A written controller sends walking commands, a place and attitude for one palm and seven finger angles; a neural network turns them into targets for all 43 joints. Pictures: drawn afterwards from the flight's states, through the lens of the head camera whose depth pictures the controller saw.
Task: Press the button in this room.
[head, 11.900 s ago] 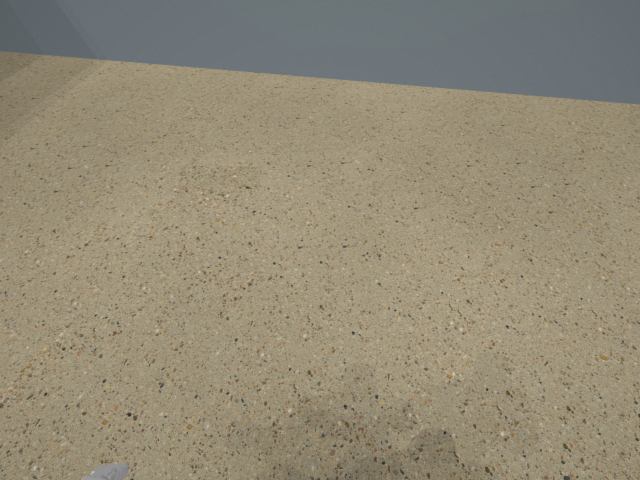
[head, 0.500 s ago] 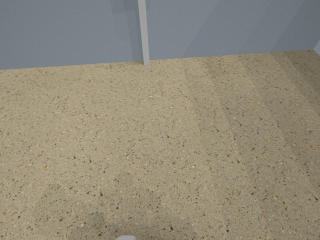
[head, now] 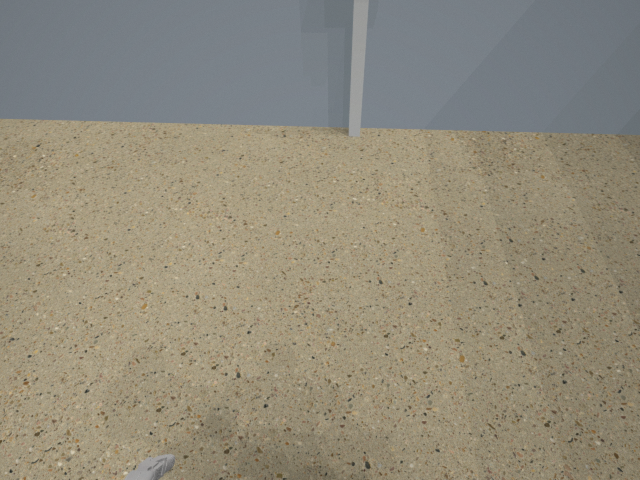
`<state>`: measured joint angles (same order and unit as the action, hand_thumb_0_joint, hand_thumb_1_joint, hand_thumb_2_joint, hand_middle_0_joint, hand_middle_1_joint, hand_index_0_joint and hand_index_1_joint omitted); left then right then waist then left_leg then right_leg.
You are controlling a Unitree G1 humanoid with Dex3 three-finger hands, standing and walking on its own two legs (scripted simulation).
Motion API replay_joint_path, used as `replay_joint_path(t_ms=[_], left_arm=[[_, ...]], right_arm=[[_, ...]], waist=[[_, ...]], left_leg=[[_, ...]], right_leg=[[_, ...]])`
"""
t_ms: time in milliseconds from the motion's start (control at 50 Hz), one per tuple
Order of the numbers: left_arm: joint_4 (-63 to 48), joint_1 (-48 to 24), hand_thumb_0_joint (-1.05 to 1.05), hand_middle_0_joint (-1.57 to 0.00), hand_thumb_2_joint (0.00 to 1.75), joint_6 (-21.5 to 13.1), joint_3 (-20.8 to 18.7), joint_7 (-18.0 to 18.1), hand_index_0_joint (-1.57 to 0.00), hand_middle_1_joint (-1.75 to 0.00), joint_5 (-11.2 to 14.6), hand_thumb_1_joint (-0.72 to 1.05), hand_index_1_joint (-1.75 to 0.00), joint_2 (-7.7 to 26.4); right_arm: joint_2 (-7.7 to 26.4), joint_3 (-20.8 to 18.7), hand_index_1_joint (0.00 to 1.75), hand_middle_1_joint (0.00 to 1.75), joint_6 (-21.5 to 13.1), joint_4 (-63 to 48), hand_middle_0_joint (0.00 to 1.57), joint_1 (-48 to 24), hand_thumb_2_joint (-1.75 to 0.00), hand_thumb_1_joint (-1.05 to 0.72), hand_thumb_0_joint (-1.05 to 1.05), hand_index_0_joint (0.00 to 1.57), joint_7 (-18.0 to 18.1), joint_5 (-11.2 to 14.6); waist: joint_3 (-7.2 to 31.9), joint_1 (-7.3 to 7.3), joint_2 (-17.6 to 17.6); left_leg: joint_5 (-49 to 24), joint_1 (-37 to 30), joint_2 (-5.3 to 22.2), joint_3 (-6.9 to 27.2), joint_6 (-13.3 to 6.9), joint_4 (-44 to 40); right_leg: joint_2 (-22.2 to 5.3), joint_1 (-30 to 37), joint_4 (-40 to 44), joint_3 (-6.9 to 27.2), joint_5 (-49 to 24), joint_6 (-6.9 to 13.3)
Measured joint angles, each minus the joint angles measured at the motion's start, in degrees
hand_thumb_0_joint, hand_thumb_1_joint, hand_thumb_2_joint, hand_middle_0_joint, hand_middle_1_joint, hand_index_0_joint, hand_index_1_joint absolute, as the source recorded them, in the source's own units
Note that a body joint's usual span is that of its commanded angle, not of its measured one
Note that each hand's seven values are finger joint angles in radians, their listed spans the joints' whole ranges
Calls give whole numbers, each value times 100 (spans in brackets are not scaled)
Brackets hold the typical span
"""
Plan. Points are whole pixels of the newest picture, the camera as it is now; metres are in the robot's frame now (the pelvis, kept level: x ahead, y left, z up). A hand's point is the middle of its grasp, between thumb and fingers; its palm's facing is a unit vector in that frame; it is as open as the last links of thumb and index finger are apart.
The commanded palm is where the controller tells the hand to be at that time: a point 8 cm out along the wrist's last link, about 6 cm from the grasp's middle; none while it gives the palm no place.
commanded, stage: turn or walk to find it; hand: left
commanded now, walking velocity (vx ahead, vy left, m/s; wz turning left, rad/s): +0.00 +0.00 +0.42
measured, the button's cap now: out of the picture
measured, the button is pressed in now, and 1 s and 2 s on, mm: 0 0 0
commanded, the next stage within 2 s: none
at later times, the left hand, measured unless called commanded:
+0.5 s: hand out of the picture -0.06 +0.24 -0.18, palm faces +0.28 -0.93 -0.25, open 7.4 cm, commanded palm none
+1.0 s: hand out of the picture -0.03 +0.20 -0.14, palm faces +0.43 -0.86 -0.28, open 7.4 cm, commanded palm none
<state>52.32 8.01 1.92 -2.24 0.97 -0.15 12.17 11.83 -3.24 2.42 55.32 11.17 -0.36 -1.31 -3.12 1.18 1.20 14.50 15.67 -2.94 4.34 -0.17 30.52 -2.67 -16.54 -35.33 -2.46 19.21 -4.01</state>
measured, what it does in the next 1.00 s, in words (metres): steps on the spot, turning left: right foot, then left foot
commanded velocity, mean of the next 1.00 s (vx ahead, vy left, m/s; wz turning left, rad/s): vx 0.00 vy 0.00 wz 0.42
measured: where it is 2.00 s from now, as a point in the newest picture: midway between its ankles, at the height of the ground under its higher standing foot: outside the picture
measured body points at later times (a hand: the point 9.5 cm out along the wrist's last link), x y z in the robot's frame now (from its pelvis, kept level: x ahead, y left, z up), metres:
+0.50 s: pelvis -0.03 +0.02 -0.01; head -0.01 +0.05 +0.44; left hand -0.07 +0.29 -0.16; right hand +0.11 -0.21 -0.14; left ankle -0.07 +0.13 -0.73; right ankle +0.00 -0.11 -0.72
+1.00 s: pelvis -0.04 -0.02 +0.00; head +0.00 -0.04 +0.45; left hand -0.05 +0.24 -0.12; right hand +0.11 -0.23 -0.17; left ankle -0.11 +0.11 -0.67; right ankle +0.00 -0.10 -0.73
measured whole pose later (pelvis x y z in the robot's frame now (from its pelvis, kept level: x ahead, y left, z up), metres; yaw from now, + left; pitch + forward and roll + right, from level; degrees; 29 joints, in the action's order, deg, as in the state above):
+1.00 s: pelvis -0.04 -0.02 +0.00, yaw +26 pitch +0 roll +2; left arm 51.5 9.7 0.6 -1.4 1.2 -0.7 8.9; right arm 14.2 -5.1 4.3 56.6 12.7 -0.8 -1.4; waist -3.3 1.4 3.9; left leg 24.7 26.4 -2.9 3.9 1.5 58.4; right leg -3.2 -14.0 -32.0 -6.7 17.7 1.8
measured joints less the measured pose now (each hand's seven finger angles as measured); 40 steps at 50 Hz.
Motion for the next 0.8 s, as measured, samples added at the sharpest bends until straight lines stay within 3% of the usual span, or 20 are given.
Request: replay_joint_path(t_ms=[40, 80, 140, 200, 260, 380, 440, 480, 520, 600, 680, 800], left_arm=[[-29, 0, 1, -20, 90, -101, 36, 18, -20, -30, -44, 91, -30, -108], [-72, 60, 0, -20, 90, -146, 71, 19, -20, -30, -58, 90, -30, -192], [-64, 189, 0, -20, 90, -125, 85, 36, -20, -30, -63, 90, -30, -285], [5, 288, 0, -20, 90, -99, 89, 44, -20, -30, -80, 90, -30, -320], [63, 369, 1, -20, 90, -100, 80, 38, -20, -30, -101, 90, -30, -312], [172, 504, 1, -20, 90, -99, 26, 5, -21, -30, -140, 90, -30, -159], [244, 600, 1, -20, 90, -44, -36, 5, -21, -30, -107, 90, -30, -17], [295, 634, 1, -20, 90, 63, -99, 10, -20, -30, -68, 90, -30, 129], [399, 624, 1, -20, 90, 211, -141, 37, -20, -30, -67, 90, -30, 238], [471, 529, 1, -20, 90, 247, -168, -9, -20, -30, -61, 91, -30, 309], [356, 389, 1, -20, 90, 176, -145, -21, -20, -30, -44, 91, -30, 283], [155, 113, 1, -20, 90, 125, -74, -5, -20, -30, -16, 91, -30, 111]], right_arm=[[85, -62, 30, 30, 36, 40, 20, 51, -90, -91, 1, 20, -11, 39], [138, -118, 30, 30, 124, 80, 20, 101, -90, -91, 1, 20, -15, 28], [228, -182, 30, 30, 197, 130, 20, 135, -90, -91, 1, 20, -61, 7], [277, -204, 30, 30, 208, 144, 20, 183, -90, -91, 1, 19, -89, -3], [281, -191, 30, 30, 230, 191, 20, 200, -90, -91, 1, 19, -95, 3], [227, -95, 30, 30, 194, 223, 20, 13, -90, -91, 1, 19, -75, 56], [202, -40, 30, 30, 74, 116, 20, -85, -90, -91, 1, 19, -76, 71], [129, -27, 30, 30, -24, 57, 20, -169, -90, -91, 1, 19, -76, 46], [34, 14, 30, 30, -79, 12, 20, -215, -90, -91, 1, 19, -54, 25], [-65, 85, 30, 30, -109, -16, 20, -215, -90, -91, 0, 20, 19, 9], [-107, 111, 30, 30, -125, -19, 20, -183, -90, -91, 0, 20, 23, 16], [-75, 51, 30, 30, -65, -20, 20, -82, -90, -91, 0, 20, 8, -12]], waist=[[-21, 15, 175], [-23, 25, 204], [-40, 19, 209], [-60, 46, 179], [-87, 14, 94], [-180, -156, -116], [-158, -190, -198], [-156, -223, -347], [-132, -251, -422], [-50, -229, -343], [-20, -205, -269], [-13, -50, -102]], left_leg=[[426, 231, 20, 107, 80, 515], [1123, 621, -47, 47, 113, 1603], [1060, 1075, 34, -128, 179, 3037], [832, 1188, 223, -229, 286, 3497], [892, 1027, 383, -311, 366, 3194], [1204, 409, 475, -576, 364, 1707], [558, -79, 454, -752, 288, 480], [302, -65, 368, -766, 57, 408], [453, -53, 333, -763, -78, 478], [229, -198, 304, -599, -128, 36], [-19, -271, 225, -436, -152, -306], [-115, -138, 116, -160, -76, -296]], right_leg=[[64, 117, 249, -146, -263, 271], [-10, 133, 199, -274, -211, 474], [-111, 266, 401, -406, -283, 535], [-208, 346, 545, -553, -364, 519], [-319, 364, 590, -687, -388, 494], [-558, 235, 403, -923, -346, 367], [-685, 65, 36, -1052, -196, 225], [-749, -232, -613, -831, 342, 130], [-598, -560, -1479, -444, 891, 74], [-367, -929, -2433, -145, 630, -4], [-269, -929, -2319, -13, 486, -67], [-100, -547, -1299, 59, 608, -47]])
